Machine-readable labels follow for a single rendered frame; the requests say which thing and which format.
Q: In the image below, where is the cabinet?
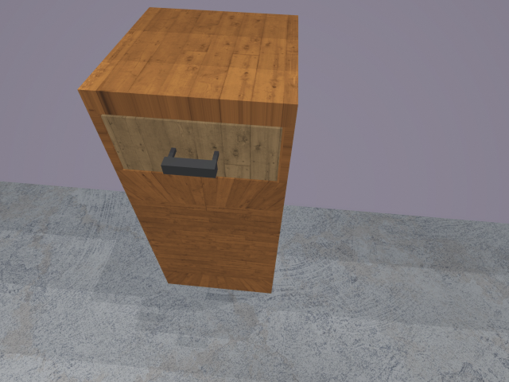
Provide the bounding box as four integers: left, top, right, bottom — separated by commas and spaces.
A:
77, 7, 298, 294

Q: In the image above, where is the handle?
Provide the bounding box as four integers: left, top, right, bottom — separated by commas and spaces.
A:
161, 148, 219, 178

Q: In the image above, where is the drawer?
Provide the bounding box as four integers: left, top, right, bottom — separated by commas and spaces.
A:
101, 115, 282, 181

